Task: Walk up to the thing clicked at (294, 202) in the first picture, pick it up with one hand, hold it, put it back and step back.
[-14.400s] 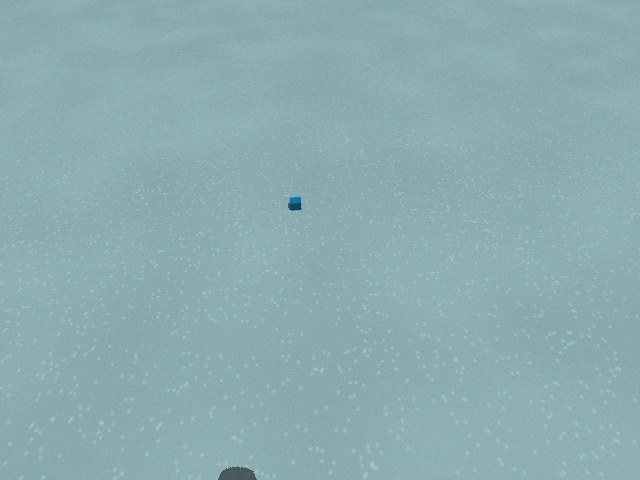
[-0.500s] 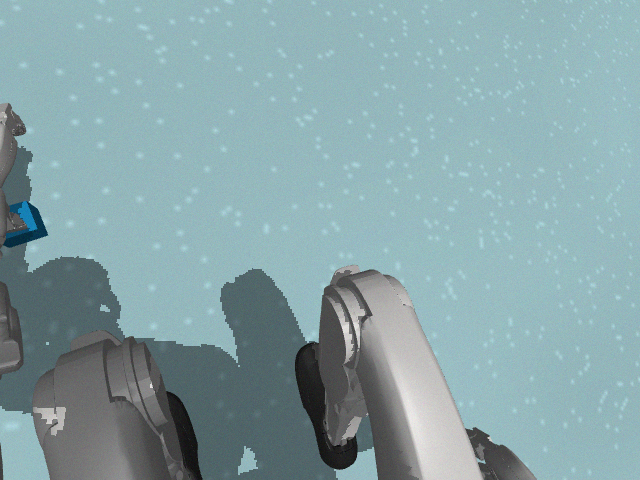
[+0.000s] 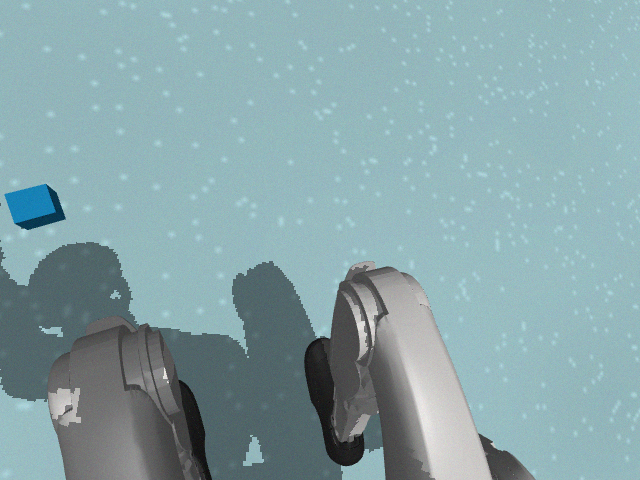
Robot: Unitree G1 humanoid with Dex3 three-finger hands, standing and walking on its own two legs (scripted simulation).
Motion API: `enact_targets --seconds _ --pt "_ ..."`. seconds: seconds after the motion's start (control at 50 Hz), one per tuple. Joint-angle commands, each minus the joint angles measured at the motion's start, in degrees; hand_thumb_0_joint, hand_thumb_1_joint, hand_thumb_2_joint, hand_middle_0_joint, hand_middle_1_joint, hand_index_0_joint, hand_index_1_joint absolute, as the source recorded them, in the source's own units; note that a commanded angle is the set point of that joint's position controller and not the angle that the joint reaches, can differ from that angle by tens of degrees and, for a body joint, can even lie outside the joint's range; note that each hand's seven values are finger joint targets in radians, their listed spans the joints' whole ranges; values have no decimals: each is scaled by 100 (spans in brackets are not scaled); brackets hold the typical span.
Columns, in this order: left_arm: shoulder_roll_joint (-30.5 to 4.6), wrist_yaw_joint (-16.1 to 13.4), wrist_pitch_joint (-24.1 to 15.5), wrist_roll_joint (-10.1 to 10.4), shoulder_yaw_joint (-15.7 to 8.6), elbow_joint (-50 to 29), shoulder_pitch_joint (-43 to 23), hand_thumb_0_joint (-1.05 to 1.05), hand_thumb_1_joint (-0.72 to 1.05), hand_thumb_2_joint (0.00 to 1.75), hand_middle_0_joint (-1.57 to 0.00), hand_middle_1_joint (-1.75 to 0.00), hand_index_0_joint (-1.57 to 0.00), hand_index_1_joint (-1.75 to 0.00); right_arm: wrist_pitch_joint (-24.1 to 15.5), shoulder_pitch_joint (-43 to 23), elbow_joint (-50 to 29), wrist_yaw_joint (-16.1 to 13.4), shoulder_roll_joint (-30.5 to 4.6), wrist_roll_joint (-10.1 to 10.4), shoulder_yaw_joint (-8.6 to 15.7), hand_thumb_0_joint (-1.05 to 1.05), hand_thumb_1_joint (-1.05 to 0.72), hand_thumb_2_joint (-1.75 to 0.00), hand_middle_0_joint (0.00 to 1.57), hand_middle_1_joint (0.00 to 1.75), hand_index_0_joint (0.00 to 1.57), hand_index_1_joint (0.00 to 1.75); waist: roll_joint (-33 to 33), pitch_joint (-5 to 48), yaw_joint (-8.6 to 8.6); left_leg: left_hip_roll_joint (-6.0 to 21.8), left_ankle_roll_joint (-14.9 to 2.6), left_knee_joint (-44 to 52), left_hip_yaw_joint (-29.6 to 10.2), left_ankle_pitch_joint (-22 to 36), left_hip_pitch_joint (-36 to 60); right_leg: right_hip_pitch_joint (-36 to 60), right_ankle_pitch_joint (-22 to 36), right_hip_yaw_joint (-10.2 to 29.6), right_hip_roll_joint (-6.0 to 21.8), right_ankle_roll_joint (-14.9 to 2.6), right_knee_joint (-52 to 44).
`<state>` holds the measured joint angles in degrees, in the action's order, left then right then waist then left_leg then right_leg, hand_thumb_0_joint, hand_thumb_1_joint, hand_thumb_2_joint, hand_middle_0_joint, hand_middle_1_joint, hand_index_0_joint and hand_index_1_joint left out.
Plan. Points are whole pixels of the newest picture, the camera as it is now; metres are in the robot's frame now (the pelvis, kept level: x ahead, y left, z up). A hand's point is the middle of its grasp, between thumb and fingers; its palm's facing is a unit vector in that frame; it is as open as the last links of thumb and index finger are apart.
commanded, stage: rest palm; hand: left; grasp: from above
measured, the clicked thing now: (36, 207) +0.49 +0.31 -0.29
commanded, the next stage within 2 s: close in 1.42 s
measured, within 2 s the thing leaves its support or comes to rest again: neither
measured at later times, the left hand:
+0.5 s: hand (29, 200) +0.48 +0.30 -0.23, palm faces -0.42 -0.12 -0.90, open 12.8 cm
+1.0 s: hand (25, 210) +0.47 +0.32 -0.25, palm faces -0.44 -0.17 -0.88, open 12.6 cm
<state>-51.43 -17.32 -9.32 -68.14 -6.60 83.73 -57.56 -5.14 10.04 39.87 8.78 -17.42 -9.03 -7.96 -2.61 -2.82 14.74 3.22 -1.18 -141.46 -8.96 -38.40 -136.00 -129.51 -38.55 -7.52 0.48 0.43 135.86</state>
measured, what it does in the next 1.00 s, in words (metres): stands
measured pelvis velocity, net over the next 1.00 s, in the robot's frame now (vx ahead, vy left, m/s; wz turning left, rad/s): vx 0.01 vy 0.01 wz -0.08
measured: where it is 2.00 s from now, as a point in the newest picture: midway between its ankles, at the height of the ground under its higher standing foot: (267, 445)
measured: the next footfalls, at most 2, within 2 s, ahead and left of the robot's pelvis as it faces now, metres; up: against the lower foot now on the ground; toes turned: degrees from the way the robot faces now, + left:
none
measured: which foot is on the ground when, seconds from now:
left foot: down 0.00-1.00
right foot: down 0.00-1.00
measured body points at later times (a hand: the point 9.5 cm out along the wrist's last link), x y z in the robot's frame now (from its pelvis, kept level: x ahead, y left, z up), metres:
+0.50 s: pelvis +0.00 +0.00 -0.01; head +0.28 +0.09 +0.33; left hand +0.50 +0.30 -0.18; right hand +0.02 -0.26 -0.09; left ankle +0.08 +0.13 -0.28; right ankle +0.10 -0.12 -0.28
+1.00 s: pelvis +0.01 +0.01 -0.01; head +0.29 +0.12 +0.32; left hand +0.49 +0.32 -0.20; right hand +0.05 -0.25 -0.08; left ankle +0.08 +0.13 -0.28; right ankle +0.10 -0.12 -0.28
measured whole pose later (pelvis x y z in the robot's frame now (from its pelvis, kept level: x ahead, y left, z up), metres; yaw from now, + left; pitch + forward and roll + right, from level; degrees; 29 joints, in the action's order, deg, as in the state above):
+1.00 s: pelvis +0.01 +0.01 -0.01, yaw -5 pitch +29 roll -14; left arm -58.6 -32.3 -12.4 -73.5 -9.1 99.2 -62.3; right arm -12.1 6.2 38.1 14.4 -18.4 -15.0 -16.2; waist -7.5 -8.2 21.1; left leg 3.5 -1.1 -146.9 -13.8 -42.4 -136.0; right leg -127.8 -40.4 -11.1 -1.2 1.6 137.6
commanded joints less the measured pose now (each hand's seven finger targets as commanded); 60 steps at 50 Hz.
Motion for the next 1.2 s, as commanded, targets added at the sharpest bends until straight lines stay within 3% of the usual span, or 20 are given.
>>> enact_targets --seconds 0.0,0.08,0.12,0.22,0.24,0.36,0.48,0.54,0.6,0.62,0.66,0.72,0.84,0.88,0.96,1.0,1.04,1.06,1.1,1.18 --pt "-520 -328 -356 -117 378 -1022 -2128 0 -38 85 -24 -77 -22 -79 -14 1297 206 -34 -1525 -13 645 0 -89 -90 20 30 20 30 2659 3972 480 -60 164 1572 140 754 3616 1318 1082 -511 -263 -259 -1207" --pt "-331 -592 -277 -224 545 -139 -2186 0 -40 88 -25 -74 -22 -78 1 1312 253 6 -1521 -77 520 0 -88 -90 20 30 20 30 2304 3607 650 -77 99 1425 164 1132 3424 1320 1435 -554 -281 -220 -1218" --pt "-909 -758 -247 -406 225 -92 -2139 0 -36 86 -27 -73 -24 -76 -14 1311 180 11 -1611 -88 487 0 -88 -90 20 30 20 30 2466 3573 459 -113 109 1460 196 1437 3465 1410 1623 -519 -251 -225 -1151" --pt "-1407 -1326 -216 -598 -236 301 -2123 0 -30 80 -31 -70 -29 -72 -92 1076 -23 108 -1581 -205 268 0 -88 -90 20 30 20 30 2496 3959 369 -108 40 1306 327 1724 3484 1869 1930 -478 -320 -200 -1133" --pt "-1332 -1404 -192 -635 -126 543 -2319 0 -29 79 -31 -70 -29 -72 -153 1070 -19 145 -1581 -252 216 0 -88 -90 20 30 20 30 2414 3801 572 -93 17 1208 326 1568 3329 1769 1866 -489 -325 -190 -1070" --pt "-1630 -1803 21 -685 -229 1011 -2409 0 -25 75 -30 -74 -29 -74 -421 920 -89 223 -1749 -367 24 0 -88 -89 20 30 20 30 2297 3497 711 -92 -57 1042 401 1036 2877 1752 1466 -458 -355 -151 -1155" --pt "-1973 -1707 181 -335 -335 1025 -2308 0 -25 74 -30 -74 -30 -74 -646 859 -236 283 -1854 -386 -107 0 -88 -89 20 30 20 30 2036 3504 709 -39 -124 918 325 668 2479 2026 1150 -417 -414 -114 -1256" --pt "-2140 -1613 181 -200 -469 871 -2056 0 -26 74 -31 -72 -30 -73 -651 896 -222 269 -1825 -388 -139 0 -88 -90 20 30 20 30 2237 3763 559 -8 -70 1016 250 747 2659 2228 1165 -462 -423 -146 -1194" --pt "-1939 -1439 146 -192 -353 935 -1940 0 -28 76 -29 -73 -28 -74 -670 895 -181 305 -1785 -419 -151 0 -88 -90 20 30 20 30 2229 3505 712 4 -58 941 169 790 2721 2069 1229 -530 -453 -150 -1121" --pt "-2206 -1430 121 -187 -546 900 -1929 0 -27 75 -30 -73 -29 -73 -658 1028 -77 311 -1848 -426 -142 0 -89 -90 20 30 20 30 2282 3515 751 5 -45 938 148 926 2776 2118 1359 -569 -432 -146 -1082" --pt "-2191 -1384 52 -160 -537 759 -1876 0 -28 76 -31 -70 -29 -72 -638 1017 -72 332 -1815 -419 -172 0 -89 -90 20 30 20 30 2334 3462 719 17 -20 922 118 1138 2835 2162 1522 -588 -440 -147 -1066" --pt "-2012 -1398 -111 -202 -417 914 -1824 0 -25 74 -33 -70 -32 -71 -623 992 -31 378 -1805 -478 -286 0 -88 -90 20 30 20 30 2276 3195 865 38 6 887 62 1212 2762 2083 1605 -686 -465 -140 -1036" --pt "-2006 -1569 -320 -400 -311 703 -1765 0 -26 75 -32 -70 -31 -72 -604 975 23 437 -1862 -547 -275 0 -88 -90 20 30 20 30 2781 3520 787 73 90 925 12 1620 3285 2222 1934 -766 -518 -162 -962" --pt "-1815 -1620 -327 -464 -154 891 -1896 0 -24 73 -32 -71 -31 -72 -645 945 34 513 -1851 -575 -313 0 -88 -90 20 30 20 30 2775 3239 955 97 114 877 -52 1593 3305 1956 1891 -838 -501 -150 -856" --pt "-2113 -1861 -321 -546 -365 796 -2042 0 -23 74 -35 -68 -33 -70 -723 874 -6 570 -1992 -580 -268 0 -89 -90 20 30 20 30 2898 3150 852 95 141 986 -76 1422 3268 1904 1780 -837 -495 -161 -889" --pt "-1824 -1905 -250 -608 -204 1235 -1883 0 -22 72 -34 -69 -34 -70 -787 793 -39 622 -2035 -632 -266 0 -89 -90 20 30 20 30 2624 2679 1015 78 114 969 -72 1104 2984 1685 1562 -859 -485 -138 -867" --pt "-1957 -1964 -211 -639 -286 1107 -2029 0 -22 72 -33 -71 -33 -72 -835 727 -68 644 -2048 -606 -258 0 -89 -90 20 30 20 30 2720 2793 959 83 131 1000 -99 1070 3061 1626 1514 -853 -484 -149 -858" --pt "-1640 -1940 -198 -592 -4 939 -2183 0 -22 72 -33 -72 -33 -72 -880 683 -157 659 -2043 -604 -242 0 -89 -90 20 30 20 30 2876 2943 977 83 138 1010 -72 1169 3185 1670 1610 -840 -509 -165 -882" --pt "-2161 -2039 -124 -613 -398 957 -2115 0 -22 72 -34 -72 -33 -72 -913 769 -58 673 -2146 -593 -224 0 -89 -90 20 30 20 30 2789 3048 917 93 139 1028 -116 1147 3205 1768 1581 -849 -485 -143 -883" --pt "-1979 -2020 -11 -519 -372 1286 -1983 0 -21 71 -34 -72 -33 -72 -962 788 -80 723 -2030 -602 -342 0 -89 -90 20 30 20 30 2475 2974 1044 84 71 892 -63 1251 2924 1986 1734 -819 -509 -98 -933"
